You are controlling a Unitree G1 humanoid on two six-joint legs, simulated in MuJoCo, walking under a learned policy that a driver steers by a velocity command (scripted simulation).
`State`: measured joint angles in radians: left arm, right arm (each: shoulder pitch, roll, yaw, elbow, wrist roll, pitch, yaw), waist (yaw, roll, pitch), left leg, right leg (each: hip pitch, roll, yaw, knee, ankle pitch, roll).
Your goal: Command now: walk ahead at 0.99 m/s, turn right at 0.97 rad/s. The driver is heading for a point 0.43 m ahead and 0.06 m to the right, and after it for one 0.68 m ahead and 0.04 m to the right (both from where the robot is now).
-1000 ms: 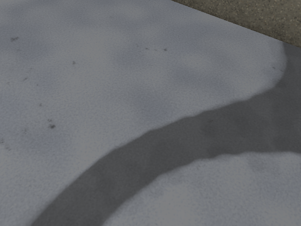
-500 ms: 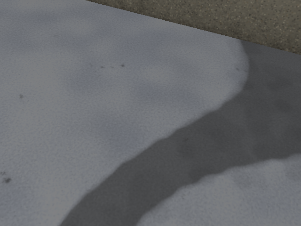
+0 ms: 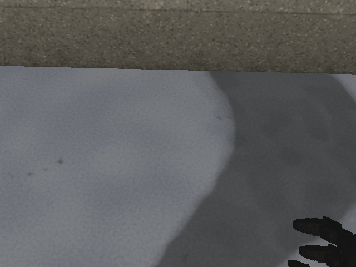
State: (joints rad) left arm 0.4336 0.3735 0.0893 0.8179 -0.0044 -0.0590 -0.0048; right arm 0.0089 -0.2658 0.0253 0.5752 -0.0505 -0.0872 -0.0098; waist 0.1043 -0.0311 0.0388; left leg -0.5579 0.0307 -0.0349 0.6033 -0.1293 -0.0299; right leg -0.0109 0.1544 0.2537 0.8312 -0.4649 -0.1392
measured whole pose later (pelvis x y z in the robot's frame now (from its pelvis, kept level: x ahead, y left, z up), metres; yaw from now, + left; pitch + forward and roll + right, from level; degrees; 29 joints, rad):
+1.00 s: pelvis +0.63 -0.08 +0.02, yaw -33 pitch +2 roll +0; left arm 0.16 0.27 0.03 0.81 0.00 0.03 0.02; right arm 0.13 -0.22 -0.01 0.67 -0.03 -0.04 -0.01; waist 0.00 0.00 0.04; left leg -0.42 -0.01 0.01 0.52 -0.13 0.02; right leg -0.35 0.06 0.07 0.92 -0.60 0.05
